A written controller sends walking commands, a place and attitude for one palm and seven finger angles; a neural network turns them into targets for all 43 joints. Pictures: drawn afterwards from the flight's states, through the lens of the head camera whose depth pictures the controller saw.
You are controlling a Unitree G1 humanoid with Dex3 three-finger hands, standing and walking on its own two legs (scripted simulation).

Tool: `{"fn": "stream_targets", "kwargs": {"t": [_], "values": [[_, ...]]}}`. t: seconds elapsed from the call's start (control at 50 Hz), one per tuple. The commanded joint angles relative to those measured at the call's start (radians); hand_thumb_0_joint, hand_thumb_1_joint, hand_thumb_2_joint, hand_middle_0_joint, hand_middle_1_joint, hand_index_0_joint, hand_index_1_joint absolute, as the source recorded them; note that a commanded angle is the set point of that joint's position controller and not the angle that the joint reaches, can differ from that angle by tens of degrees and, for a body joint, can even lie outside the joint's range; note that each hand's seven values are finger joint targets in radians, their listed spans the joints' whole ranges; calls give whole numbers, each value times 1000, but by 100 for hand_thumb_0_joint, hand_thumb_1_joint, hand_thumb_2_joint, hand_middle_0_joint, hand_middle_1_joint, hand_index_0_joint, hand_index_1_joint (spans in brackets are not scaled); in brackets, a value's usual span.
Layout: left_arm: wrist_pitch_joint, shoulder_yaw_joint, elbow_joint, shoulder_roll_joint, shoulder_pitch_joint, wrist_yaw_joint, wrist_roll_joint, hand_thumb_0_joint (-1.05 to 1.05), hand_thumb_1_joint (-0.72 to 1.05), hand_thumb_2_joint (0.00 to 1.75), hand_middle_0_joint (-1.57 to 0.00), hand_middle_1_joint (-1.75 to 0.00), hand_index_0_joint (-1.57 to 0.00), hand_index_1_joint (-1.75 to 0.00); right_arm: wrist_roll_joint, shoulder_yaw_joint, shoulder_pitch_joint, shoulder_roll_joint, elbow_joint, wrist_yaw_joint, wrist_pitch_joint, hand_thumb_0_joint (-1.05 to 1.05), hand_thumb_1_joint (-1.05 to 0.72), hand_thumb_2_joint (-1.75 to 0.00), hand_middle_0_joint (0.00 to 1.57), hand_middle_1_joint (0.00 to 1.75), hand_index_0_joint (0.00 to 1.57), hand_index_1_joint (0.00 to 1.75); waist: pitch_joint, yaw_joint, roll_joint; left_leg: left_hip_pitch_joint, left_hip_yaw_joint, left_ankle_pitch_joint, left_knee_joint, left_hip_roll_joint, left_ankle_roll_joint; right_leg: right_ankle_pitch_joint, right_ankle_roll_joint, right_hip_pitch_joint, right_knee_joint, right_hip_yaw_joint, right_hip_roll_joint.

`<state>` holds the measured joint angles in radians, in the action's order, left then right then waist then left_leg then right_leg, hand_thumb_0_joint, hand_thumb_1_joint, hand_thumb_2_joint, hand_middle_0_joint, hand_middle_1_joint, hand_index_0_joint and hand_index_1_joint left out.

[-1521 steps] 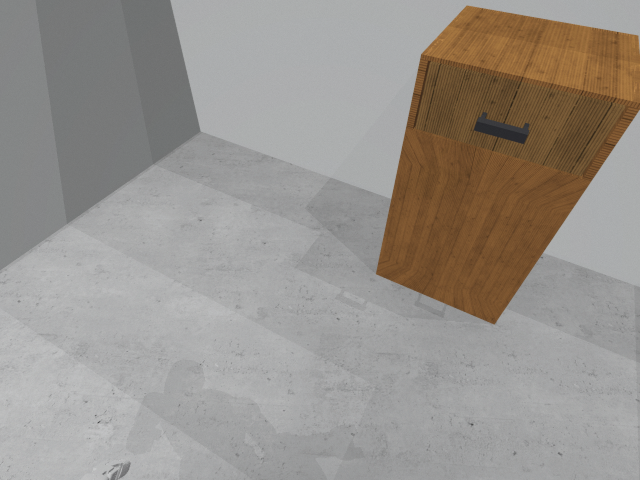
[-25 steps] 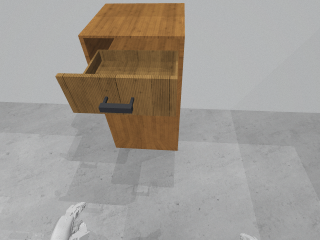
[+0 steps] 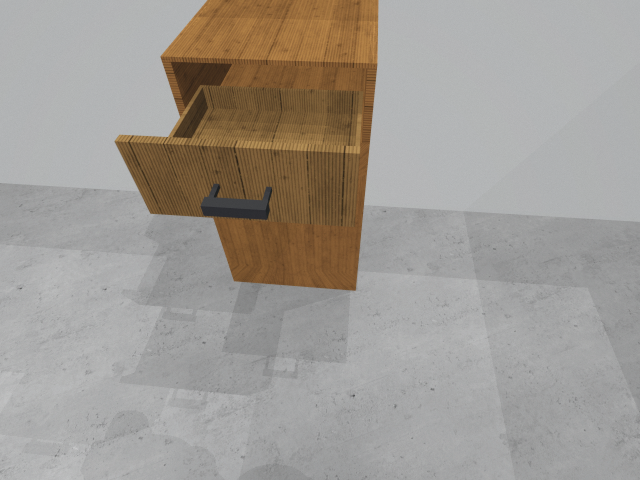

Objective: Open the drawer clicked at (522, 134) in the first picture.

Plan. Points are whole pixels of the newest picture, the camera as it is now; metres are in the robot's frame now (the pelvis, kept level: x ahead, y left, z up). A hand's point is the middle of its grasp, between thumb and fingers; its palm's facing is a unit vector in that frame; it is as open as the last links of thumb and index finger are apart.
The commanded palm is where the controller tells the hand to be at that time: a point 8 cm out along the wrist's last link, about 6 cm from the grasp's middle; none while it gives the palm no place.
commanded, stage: let the arm hang, fingers relaxed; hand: left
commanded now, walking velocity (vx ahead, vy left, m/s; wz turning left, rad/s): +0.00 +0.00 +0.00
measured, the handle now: (238, 199) +0.56 +0.19 -0.01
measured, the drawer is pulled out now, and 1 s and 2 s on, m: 0.29 0.29 0.29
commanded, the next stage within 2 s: look to check the result in 0.40 s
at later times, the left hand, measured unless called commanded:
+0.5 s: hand out of the picture +0.02 +0.18 -0.17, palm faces +0.05 -0.98 -0.20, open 7.4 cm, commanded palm none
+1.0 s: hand out of the picture +0.04 +0.18 -0.17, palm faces +0.04 -0.98 -0.21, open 7.4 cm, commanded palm none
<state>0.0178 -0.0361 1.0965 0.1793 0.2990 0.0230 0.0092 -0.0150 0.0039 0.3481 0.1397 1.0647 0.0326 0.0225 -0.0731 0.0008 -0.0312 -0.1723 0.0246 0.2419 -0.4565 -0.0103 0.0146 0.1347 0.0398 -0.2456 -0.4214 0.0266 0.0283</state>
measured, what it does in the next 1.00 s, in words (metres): stands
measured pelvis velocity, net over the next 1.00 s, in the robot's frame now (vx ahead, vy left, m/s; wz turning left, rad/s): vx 0.02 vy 0.00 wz -0.01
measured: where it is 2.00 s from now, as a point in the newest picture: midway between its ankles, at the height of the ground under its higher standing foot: outside the picture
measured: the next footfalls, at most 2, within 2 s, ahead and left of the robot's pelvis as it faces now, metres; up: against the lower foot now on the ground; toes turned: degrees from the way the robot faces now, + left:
none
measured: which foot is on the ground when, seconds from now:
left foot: down 0.00-1.00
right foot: down 0.00-1.00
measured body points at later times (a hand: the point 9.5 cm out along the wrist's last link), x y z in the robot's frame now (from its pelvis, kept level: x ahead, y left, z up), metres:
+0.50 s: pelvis +0.00 +0.01 +0.00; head +0.02 +0.00 +0.45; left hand +0.02 +0.23 -0.16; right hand -0.03 -0.20 -0.16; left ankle +0.01 +0.13 -0.74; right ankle +0.06 -0.09 -0.74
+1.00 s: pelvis +0.02 +0.00 +0.00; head +0.05 -0.01 +0.45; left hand +0.04 +0.23 -0.15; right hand +0.01 -0.21 -0.16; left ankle +0.01 +0.13 -0.74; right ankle +0.06 -0.09 -0.74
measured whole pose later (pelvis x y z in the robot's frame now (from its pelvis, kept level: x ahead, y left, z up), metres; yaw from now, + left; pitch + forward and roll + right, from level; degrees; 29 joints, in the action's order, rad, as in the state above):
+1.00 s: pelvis +0.02 +0.00 +0.00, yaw -1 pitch -2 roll +0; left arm 0.00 -0.04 1.12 0.15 0.22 0.02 0.01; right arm -0.01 0.01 0.29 0.14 1.09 0.04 0.00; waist -0.09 0.01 -0.02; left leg -0.13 0.01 0.25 -0.41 -0.01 0.01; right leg 0.16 0.03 -0.22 -0.41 0.01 0.03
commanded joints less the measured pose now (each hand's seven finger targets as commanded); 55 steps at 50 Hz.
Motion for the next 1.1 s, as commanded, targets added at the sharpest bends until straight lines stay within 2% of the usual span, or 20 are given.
{"fn": "stream_targets", "kwargs": {"t": [0.0,0.02,0.12,0.16,0.2,0.24,0.28,0.32,0.38,0.48,0.52,0.6,0.74,0.76,0.94,1.0,1.08], "values": [[-17,-13,-29,104,18,8,1,0,90,90,-20,-30,-20,-30,-4,21,97,79,-7,6,-14,0,-90,-90,20,30,20,30,-25,7,48,-76,44,59,108,-54,-56,223,15,-1,138,-127,-98],[-17,-13,-26,99,17,8,1,0,90,90,-20,-30,-20,-30,-4,21,95,78,-4,6,-16,0,-90,-90,20,30,20,30,-28,6,31,-80,44,60,114,-55,-56,212,15,-1,130,-125,-97],[-16,-16,-17,88,18,9,3,0,90,90,-20,-30,-20,-30,-4,21,93,60,3,8,-17,0,-90,-90,20,30,20,30,-51,2,32,-104,45,73,123,-55,-55,208,13,-1,125,-121,-97],[-17,-16,-15,85,20,11,5,0,90,90,-20,-30,-20,-30,-3,21,95,57,5,8,-16,0,-90,-90,20,30,20,30,-50,2,9,-95,38,70,117,-53,-52,209,14,-7,128,-122,-97],[-18,-19,-15,82,12,10,4,0,90,90,-20,-30,-20,-30,-4,23,100,50,8,9,-18,0,-90,-90,20,30,20,30,-37,2,21,-98,41,58,118,-52,-53,191,14,11,122,-120,-100],[-18,-19,-11,77,10,10,3,0,90,90,-20,-30,-20,-30,-5,22,98,47,10,11,-19,0,-90,-90,20,30,20,30,-44,3,-5,-99,39,49,118,-53,-51,178,16,11,119,-123,-99],[-17,-20,-11,74,8,10,4,0,90,90,-20,-30,-20,-30,-4,23,100,46,7,12,-18,0,-90,-90,20,30,20,30,-46,4,5,-106,48,63,122,-57,-53,183,14,10,119,-119,-96],[-17,-21,-11,73,9,9,4,0,90,90,-20,-30,-20,-30,-5,25,97,47,6,12,-18,0,-90,-90,20,30,20,30,-47,2,-12,-109,49,74,130,-57,-54,185,14,10,118,-119,-97],[-18,-21,-11,70,4,9,4,0,90,90,-20,-30,-20,-30,-5,26,98,50,5,12,-20,0,-90,-90,20,30,20,30,-41,5,15,-101,52,65,131,-61,-55,173,12,11,112,-114,-94],[-21,-21,-6,67,-1,10,3,0,90,90,-20,-30,-20,-30,-2,26,93,55,5,14,-27,0,-90,-90,20,30,20,30,-15,6,0,-75,56,7,133,-70,-55,99,14,35,93,-104,-97],[-23,-21,-4,64,1,10,2,0,90,90,-20,-30,-20,-30,-1,27,87,61,4,16,-28,0,-90,-90,20,30,20,30,-14,4,14,-71,56,-1,136,-73,-53,81,13,43,88,-100,-97],[-22,-20,2,69,0,10,3,0,90,90,-20,-30,-20,-30,-2,27,76,63,5,14,-25,0,-90,-90,20,30,20,30,-39,5,18,-68,49,11,135,-68,-51,105,11,23,100,-105,-100],[-25,-21,-1,78,-9,10,3,0,90,90,-20,-30,-20,-30,-2,30,62,75,5,13,-25,0,-90,-90,20,30,20,30,-26,9,16,-50,43,13,129,-63,-50,124,12,23,110,-119,-101],[-26,-22,-3,79,-6,11,4,0,90,90,-20,-30,-20,-30,-1,31,61,77,3,14,-26,0,-90,-90,20,30,20,30,-19,8,29,-39,46,1,128,-67,-51,113,12,24,108,-116,-98],[-31,-24,-1,94,-29,10,2,0,90,90,-20,-30,-20,-30,0,32,26,98,7,16,-31,0,-90,-90,20,30,20,30,13,8,4,-11,39,-75,123,-74,-45,3,16,67,93,-110,-107],[-32,-24,-1,97,-38,10,1,0,90,90,-20,-30,-20,-30,0,32,15,106,7,17,-33,0,-90,-90,20,30,20,30,14,7,21,-4,40,-103,126,-79,-44,-40,16,77,86,-106,-108],[-31,-24,-3,107,-50,9,2,0,90,90,-20,-30,-20,-30,-1,33,1,112,9,15,-29,0,-90,-90,20,30,20,30,-11,7,17,-7,37,-69,132,-75,-43,14,15,63,108,-113,-108]]}}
